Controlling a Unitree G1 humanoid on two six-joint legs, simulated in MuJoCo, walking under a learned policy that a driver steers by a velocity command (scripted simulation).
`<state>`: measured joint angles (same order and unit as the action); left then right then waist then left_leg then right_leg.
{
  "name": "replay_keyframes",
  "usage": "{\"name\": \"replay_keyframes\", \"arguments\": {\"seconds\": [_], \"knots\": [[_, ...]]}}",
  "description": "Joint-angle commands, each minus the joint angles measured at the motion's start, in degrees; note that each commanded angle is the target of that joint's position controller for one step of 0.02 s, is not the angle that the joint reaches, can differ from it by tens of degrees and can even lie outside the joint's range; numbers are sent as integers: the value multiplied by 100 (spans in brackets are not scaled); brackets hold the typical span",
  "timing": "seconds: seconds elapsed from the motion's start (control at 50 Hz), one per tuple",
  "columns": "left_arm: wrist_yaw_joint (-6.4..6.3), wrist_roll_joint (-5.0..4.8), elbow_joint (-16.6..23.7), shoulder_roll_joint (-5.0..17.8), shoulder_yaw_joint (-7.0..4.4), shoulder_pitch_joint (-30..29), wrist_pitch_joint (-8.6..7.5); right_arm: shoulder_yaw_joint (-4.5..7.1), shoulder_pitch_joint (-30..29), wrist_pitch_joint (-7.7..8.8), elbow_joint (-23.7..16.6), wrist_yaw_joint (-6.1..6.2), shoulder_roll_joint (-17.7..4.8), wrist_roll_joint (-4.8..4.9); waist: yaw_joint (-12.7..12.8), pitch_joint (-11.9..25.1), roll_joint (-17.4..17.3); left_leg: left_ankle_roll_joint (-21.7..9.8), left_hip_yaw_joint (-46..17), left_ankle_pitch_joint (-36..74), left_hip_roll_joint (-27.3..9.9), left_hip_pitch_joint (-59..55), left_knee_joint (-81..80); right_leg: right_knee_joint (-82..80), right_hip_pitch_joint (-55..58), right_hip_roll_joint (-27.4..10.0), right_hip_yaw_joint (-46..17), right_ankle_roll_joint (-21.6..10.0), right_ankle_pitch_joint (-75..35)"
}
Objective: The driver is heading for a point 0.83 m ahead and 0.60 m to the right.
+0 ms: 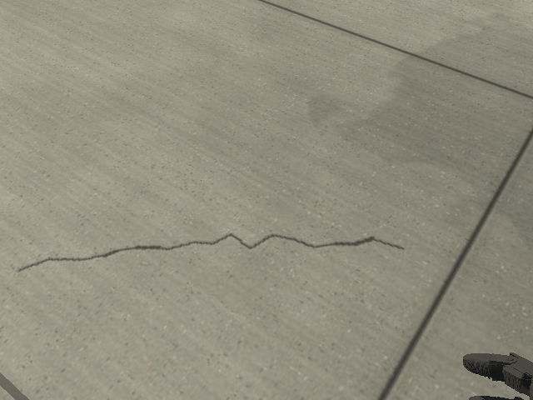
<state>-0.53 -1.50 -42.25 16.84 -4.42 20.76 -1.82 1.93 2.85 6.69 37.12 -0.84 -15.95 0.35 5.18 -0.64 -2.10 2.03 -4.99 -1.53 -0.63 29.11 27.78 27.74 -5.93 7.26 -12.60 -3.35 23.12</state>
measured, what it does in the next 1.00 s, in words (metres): walks ahead, turning right: left foot, then right foot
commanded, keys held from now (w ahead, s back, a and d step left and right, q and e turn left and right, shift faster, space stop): w+e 0.98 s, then w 0.02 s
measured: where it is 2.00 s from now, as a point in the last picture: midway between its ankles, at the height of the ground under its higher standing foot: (476, 262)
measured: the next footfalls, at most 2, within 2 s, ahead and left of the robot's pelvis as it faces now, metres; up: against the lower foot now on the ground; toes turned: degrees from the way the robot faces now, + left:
left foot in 0.02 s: +0.18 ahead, +0.13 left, +0.00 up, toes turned -5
right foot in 0.54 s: +0.41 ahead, -0.18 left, +0.00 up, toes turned -22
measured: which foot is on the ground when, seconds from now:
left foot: up 0.00-0.00, down 0.02-0.56, up 0.58-1.00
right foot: down 0.00-0.04, up 0.06-0.52, down 0.54-1.00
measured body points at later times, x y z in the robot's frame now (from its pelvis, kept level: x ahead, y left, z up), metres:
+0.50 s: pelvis +0.25 -0.02 +0.00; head +0.29 -0.04 +0.45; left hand +0.55 +0.13 -0.07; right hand +0.18 -0.31 -0.12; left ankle +0.14 +0.14 -0.73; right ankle +0.37 -0.18 -0.71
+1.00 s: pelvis +0.53 -0.13 +0.00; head +0.54 -0.15 +0.45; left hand +0.73 +0.10 -0.10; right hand +0.59 -0.46 -0.07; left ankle +0.72 -0.10 -0.72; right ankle +0.37 -0.16 -0.73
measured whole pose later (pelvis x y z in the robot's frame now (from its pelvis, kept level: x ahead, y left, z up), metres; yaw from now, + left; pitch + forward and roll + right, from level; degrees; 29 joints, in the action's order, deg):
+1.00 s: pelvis +0.53 -0.13 +0.00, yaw -36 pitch +2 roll -1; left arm -0.9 -1.4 -41.1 17.4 -4.4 21.9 -1.6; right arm 1.8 1.6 6.3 38.3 -1.6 -16.6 0.2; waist 4.9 -0.9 -2.6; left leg 1.7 -4.4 -0.8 -0.4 29.0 28.1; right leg 27.1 -4.4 6.3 -11.9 -3.2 23.6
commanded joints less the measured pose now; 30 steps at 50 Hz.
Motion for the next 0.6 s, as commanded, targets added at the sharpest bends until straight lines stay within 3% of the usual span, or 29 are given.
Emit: {"name": "replay_keyframes", "arguments": {"seconds": [0.02, 0.04, 0.06, 0.08, 0.1, 0.12, 0.16, 0.2, 0.26, 0.36, 0.44, 0.5, 0.52, 0.54, 0.56, 0.58, 0.6], "knots": [[9, 64, 440, 370, -49, -255, -68, 445, 1124, 170, -205, 63, -1107, -79, -961, 1002, 642, -591, -389, -401, -596, -2568, -156, 1260, -823, -924, -837, -395, -1634], [-5, -1, 575, 15, 57, 282, -112, 550, 1818, 128, -110, 98, -1559, -220, -915, 1838, -669, -1347, -2464, -1345, -1882, -4612, -392, 3183, -2567, -113, 55, 45, -86], [-8, -91, 654, 318, 65, 524, -148, 550, 2055, 61, 35, 36, -1436, -97, -851, 1970, -1750, -1729, -4332, -2781, -2497, -4938, -932, 4343, -3773, -289, 248, 170, 1143], [-11, -112, 573, 798, -56, 197, -113, 416, 1743, 25, -77, 56, -917, -46, -970, 1211, -953, -1518, -3722, -3358, -2279, -4344, -1089, 4838, -4109, -619, 158, 238, 614], [-9, -39, 646, 886, -88, -279, -72, 353, 1480, -33, -102, 85, -730, -57, -986, 633, -478, -1294, -2740, -2784, -2007, -3635, -1110, 4865, -4065, -801, 405, 275, 158], [0, 31, 723, 809, -96, -514, -63, 311, 1243, -65, -79, 91, -643, -97, -872, 281, -257, -1216, -2093, -2068, -1747, -3005, -1232, 4629, -3914, -957, 464, 284, -183], [54, -3, 758, 617, -109, -530, -6, 254, 1048, -51, -6, 103, -480, -125, -663, -2, -437, -1120, -1175, -1205, -1408, -2322, -1522, 4248, -3503, -1206, 535, 282, -518], [75, -10, 785, 402, -67, -544, 65, 279, 1051, -1, 105, 90, -509, -74, -615, -53, -476, -1210, -649, -728, -1361, -2145, -1737, 4022, -3460, -1268, 660, 336, -685], [84, 36, 894, 307, -30, -841, 93, 359, 1131, 14, 284, 95, -724, -86, -638, -107, -247, -1322, -125, -113, -1458, -2304, -1895, 3364, -3711, -1336, 653, 444, -1217], [254, 30, 1036, 167, 49, -1627, -1, 406, 1252, -82, 502, 135, -948, -37, -911, -267, -131, -1116, 842, 362, -1330, -2557, -1902, 1747, -3397, -1267, 1066, 369, -2449], [387, -7, 1271, 187, 58, -2152, -17, 466, 1518, -195, 700, 130, -1150, 70, -1021, -461, -123, -1000, 1161, 756, -1533, -3124, -1744, 1025, -3295, -1169, 1361, 135, -2145], [412, 41, 1302, 467, -86, -1816, 25, 541, 1484, -305, 726, 167, -1399, 153, -654, -75, -363, -837, 1501, 3406, -1551, -3465, -691, 822, -2411, -689, 1802, -218, -1262], [390, 39, 1157, 676, -212, -1165, 49, 552, 1435, -352, 715, 187, -1447, 177, -252, 300, -362, -746, 1647, 4090, -1456, -3340, 234, 632, -1537, -438, 1927, -396, -1226], [310, 17, 882, 999, -404, -144, 86, 494, 1423, -359, 681, 214, -1321, 171, 270, 815, -200, -548, 1787, 3762, -1247, -2591, 1548, 312, 25, -276, 1820, -633, -1587], [179, -38, 733, 1480, -516, 473, 141, 290, 1678, -317, 542, 195, -725, -120, 228, 1315, 981, -297, 1730, -258, -849, -800, 3444, 418, 1808, -1467, 27, -1034, -1941], [215, -43, 960, 1827, -500, 192, 37, 127, 1850, -130, 167, 126, -414, -107, -223, 2244, 1857, -54, 644, -3391, 288, 1185, 5168, -631, 3135, -2648, -3407, -2237, -314], [257, 2, 960, 1272, -358, 264, -43, 259, 1098, 47, 97, 54, -1013, 113, 229, 2020, 911, -149, -88, -2957, -35, 1823, 5355, -1106, 2928, -2580, -3187, -1910, -14]]}}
